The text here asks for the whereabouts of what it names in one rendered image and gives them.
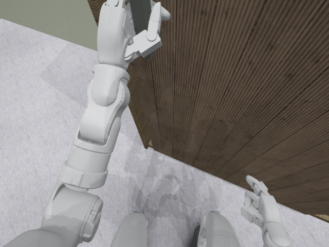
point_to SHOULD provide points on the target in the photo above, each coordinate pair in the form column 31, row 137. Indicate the robot left upper arm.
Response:
column 73, row 217

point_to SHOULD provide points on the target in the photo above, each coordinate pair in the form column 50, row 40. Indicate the handle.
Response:
column 141, row 11

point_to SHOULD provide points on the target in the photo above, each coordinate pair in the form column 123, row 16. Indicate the right robot hand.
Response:
column 264, row 209

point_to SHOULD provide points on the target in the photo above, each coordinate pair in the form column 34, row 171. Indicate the left robot hand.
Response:
column 116, row 29

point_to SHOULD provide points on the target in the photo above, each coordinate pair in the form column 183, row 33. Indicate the robot right thigh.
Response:
column 218, row 231

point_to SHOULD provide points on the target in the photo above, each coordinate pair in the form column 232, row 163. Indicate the right robot forearm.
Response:
column 276, row 235

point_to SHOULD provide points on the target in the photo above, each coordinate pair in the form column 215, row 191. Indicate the robot left thigh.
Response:
column 132, row 232

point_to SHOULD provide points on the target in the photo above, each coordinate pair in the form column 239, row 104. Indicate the left robot forearm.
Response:
column 94, row 141

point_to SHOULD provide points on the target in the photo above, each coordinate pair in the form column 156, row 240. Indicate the robot thigh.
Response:
column 132, row 232
column 218, row 231

